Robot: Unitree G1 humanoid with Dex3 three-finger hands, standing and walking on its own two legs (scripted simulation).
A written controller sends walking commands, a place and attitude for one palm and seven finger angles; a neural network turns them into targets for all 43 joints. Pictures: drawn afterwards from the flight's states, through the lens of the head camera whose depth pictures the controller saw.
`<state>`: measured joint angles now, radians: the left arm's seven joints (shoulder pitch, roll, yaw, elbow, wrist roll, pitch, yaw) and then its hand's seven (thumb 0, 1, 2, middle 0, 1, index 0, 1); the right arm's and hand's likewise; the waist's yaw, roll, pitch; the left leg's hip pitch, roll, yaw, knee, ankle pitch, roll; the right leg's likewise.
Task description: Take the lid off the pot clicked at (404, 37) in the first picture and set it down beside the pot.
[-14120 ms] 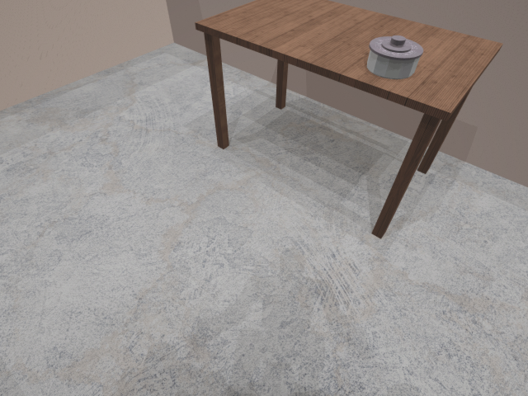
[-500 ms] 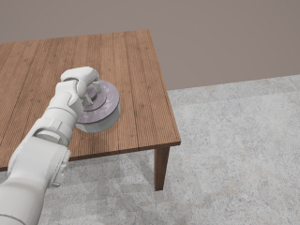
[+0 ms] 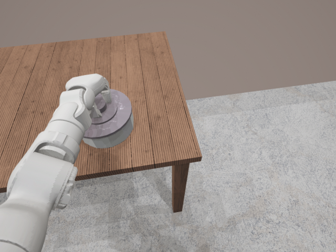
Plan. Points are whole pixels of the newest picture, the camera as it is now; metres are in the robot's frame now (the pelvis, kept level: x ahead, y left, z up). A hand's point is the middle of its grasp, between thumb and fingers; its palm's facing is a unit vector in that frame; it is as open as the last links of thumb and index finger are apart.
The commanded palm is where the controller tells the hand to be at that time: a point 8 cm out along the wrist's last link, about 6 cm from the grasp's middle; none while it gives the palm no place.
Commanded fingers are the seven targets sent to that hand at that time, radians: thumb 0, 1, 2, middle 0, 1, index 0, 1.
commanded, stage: lift the lid straight up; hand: left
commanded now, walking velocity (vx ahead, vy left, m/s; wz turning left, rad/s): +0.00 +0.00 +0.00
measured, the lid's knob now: (97, 105) +0.50 +0.17 +0.05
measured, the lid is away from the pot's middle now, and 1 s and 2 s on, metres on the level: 0.00 0.00 0.01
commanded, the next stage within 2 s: move the lid sideways beside the pot in 1.84 s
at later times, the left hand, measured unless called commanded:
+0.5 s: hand (90, 97) +0.48 +0.17 +0.10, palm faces -0.34 -0.09 -0.94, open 7.5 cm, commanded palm +0.48 +0.17 +0.19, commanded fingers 0.00 0.68 0.86 -0.87 -1.08 -0.88 -1.07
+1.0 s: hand (83, 84) +0.47 +0.17 +0.15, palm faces -0.30 -0.08 -0.95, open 7.5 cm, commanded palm +0.47 +0.17 +0.23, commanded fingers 0.00 0.68 0.86 -0.87 -1.08 -0.88 -1.07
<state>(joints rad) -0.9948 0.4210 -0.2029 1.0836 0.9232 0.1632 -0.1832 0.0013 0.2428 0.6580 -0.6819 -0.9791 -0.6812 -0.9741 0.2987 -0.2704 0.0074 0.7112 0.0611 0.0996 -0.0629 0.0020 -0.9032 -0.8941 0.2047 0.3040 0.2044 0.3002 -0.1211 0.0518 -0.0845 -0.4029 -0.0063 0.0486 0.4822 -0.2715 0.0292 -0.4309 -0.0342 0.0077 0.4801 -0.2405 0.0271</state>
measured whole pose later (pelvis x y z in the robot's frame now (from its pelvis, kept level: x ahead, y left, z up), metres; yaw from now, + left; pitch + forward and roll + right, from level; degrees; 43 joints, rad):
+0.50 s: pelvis +0.01 +0.00 +0.00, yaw +1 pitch +9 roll +0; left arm -1.00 0.42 -0.23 1.00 0.90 0.18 -0.24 0.01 0.24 0.65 -0.69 -0.97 -0.69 -0.96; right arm 0.26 -0.27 0.01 0.72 0.06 0.06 -0.06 0.00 -0.90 -0.89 0.20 0.30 0.20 0.30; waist -0.09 0.07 -0.08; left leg -0.35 -0.02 0.03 0.45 -0.27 0.03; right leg -0.37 -0.04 -0.01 0.46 -0.25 0.03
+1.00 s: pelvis +0.00 +0.00 +0.00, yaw +1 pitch +8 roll +0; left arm -1.06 0.44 -0.23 0.96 0.90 0.21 -0.31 0.01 0.24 0.65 -0.69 -0.97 -0.69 -0.96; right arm 0.25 -0.27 0.02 0.72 0.06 0.07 -0.05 0.00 -0.90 -0.89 0.20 0.30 0.20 0.30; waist -0.08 0.07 -0.07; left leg -0.30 -0.02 0.03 0.42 -0.25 0.03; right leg -0.33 -0.05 -0.01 0.44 -0.24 0.03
